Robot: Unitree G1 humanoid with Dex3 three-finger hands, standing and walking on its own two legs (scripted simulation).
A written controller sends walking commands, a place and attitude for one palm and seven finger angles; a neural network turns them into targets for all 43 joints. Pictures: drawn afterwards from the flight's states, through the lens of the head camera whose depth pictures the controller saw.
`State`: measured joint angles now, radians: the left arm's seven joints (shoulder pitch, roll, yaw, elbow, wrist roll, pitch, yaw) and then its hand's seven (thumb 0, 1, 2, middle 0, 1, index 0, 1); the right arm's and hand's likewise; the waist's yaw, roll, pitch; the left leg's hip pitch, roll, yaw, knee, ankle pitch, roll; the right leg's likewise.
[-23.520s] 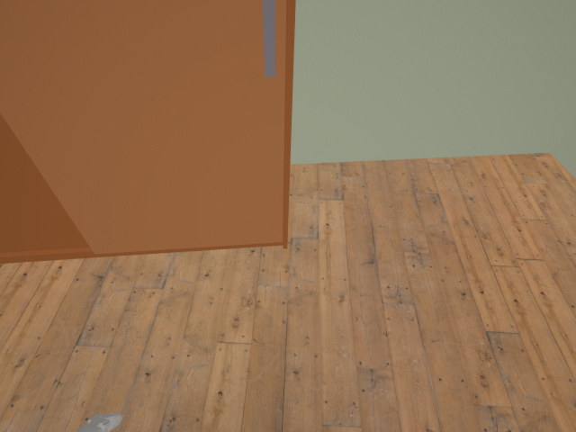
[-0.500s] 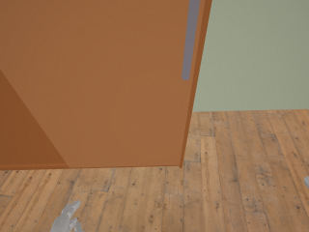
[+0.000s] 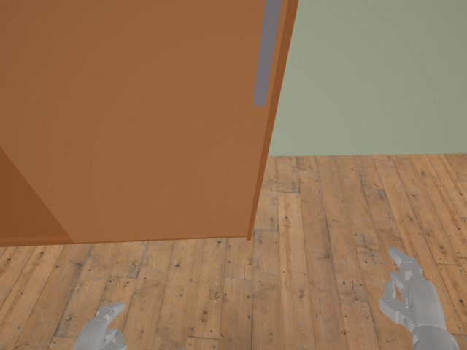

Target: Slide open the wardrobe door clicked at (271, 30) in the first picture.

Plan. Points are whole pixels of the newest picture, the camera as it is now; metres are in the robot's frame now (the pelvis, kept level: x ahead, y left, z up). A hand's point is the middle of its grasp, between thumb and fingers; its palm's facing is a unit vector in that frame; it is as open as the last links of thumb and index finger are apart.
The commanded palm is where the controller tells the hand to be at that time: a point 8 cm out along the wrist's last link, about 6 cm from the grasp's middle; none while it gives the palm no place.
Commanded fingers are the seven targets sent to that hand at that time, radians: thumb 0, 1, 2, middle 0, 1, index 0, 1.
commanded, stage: let the arm hang, fingers relaxed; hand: right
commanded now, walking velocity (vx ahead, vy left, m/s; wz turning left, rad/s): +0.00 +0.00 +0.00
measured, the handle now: (265, 41) +0.69 +0.00 +0.21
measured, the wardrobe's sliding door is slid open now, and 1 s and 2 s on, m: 0.00 0.00 0.00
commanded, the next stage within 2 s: look to check the result in 0.96 s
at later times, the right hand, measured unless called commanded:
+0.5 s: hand out of the picture -0.03 -0.19 -0.16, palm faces +0.03 +0.97 -0.22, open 7.3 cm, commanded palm none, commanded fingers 0.00 -0.90 -0.90 0.20 0.30 0.20 0.30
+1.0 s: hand out of the picture +0.05 -0.17 -0.16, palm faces +0.02 +0.98 -0.20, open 7.4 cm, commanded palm none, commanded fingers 0.00 -0.90 -0.90 0.20 0.30 0.20 0.30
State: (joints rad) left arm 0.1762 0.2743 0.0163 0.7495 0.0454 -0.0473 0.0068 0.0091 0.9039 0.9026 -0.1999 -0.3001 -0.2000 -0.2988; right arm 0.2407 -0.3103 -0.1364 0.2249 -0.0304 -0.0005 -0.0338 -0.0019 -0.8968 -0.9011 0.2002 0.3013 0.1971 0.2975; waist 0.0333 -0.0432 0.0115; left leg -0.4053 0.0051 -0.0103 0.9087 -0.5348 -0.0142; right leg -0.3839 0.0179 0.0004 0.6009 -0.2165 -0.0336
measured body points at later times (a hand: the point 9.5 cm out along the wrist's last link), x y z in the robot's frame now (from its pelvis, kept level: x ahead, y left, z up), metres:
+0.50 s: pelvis +0.01 +0.00 +0.01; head +0.04 +0.00 +0.46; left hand -0.01 +0.22 -0.15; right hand -0.03 -0.24 -0.14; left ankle +0.01 +0.13 -0.73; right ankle +0.06 -0.10 -0.73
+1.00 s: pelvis +0.03 +0.01 +0.01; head +0.05 +0.01 +0.46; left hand +0.04 +0.23 -0.15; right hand +0.05 -0.22 -0.14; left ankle +0.01 +0.13 -0.73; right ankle +0.06 -0.10 -0.73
